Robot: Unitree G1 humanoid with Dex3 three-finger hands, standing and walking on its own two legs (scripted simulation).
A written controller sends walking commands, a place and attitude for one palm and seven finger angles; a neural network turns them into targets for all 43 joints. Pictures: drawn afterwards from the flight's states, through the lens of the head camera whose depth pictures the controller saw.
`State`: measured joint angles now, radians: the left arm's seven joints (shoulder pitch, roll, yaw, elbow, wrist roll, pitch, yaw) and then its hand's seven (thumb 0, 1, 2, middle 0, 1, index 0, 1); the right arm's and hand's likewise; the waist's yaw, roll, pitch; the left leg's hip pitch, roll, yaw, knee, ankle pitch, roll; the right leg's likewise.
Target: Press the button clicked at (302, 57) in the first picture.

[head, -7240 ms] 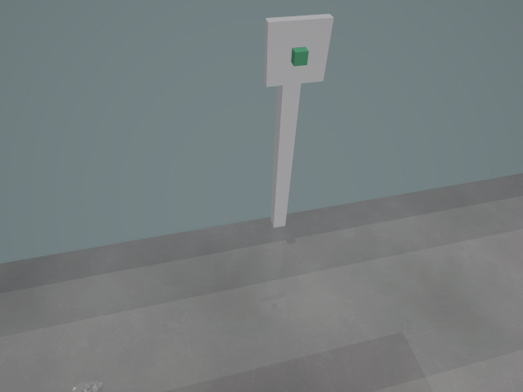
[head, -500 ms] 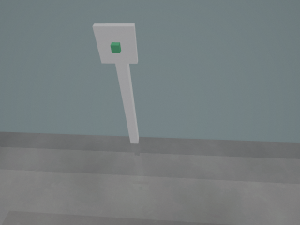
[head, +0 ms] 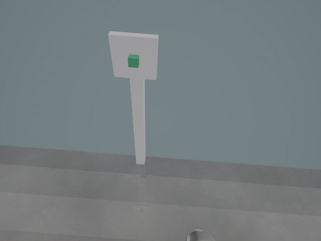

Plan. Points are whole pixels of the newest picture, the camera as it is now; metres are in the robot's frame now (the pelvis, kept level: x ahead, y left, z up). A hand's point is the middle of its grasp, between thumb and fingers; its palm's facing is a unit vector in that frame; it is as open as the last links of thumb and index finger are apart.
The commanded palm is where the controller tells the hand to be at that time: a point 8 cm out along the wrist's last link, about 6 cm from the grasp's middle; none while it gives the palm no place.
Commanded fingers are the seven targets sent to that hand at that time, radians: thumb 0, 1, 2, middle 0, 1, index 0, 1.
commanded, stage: take the last steps up to it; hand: left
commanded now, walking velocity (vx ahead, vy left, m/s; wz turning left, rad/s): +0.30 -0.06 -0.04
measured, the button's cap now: (133, 60) +0.72 +0.15 +0.08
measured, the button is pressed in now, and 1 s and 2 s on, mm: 0 0 0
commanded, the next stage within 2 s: come to a stop and stand still in 0.44 s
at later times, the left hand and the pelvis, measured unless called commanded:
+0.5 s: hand (121, 224) +0.21 +0.12 -0.18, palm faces +0.07 -0.98 -0.21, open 7.2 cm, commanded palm none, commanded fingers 0.00 0.90 0.90 -0.20 -0.30 -0.20 -0.30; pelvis +0.17 -0.06 -0.01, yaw +0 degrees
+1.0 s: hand (122, 221) +0.22 +0.12 -0.18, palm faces +0.05 -0.96 -0.27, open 7.4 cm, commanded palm none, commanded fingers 0.00 0.90 0.90 -0.20 -0.30 -0.20 -0.30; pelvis +0.19 -0.07 -0.02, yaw -1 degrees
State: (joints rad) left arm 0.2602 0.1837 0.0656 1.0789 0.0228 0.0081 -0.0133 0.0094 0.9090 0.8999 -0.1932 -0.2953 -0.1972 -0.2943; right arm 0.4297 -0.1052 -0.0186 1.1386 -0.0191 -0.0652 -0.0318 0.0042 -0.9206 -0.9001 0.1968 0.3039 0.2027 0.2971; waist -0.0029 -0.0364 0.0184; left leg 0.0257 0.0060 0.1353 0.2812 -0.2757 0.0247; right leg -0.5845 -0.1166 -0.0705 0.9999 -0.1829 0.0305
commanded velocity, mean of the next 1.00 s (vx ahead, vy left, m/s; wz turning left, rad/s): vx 0.05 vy -0.02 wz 0.01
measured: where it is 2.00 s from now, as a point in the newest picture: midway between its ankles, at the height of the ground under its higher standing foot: outside the picture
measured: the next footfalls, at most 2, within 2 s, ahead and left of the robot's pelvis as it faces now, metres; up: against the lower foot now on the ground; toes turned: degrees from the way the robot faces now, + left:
right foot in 0.20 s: +0.23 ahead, -0.15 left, +0.00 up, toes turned -9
left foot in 0.62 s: +0.31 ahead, +0.07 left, +0.00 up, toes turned +7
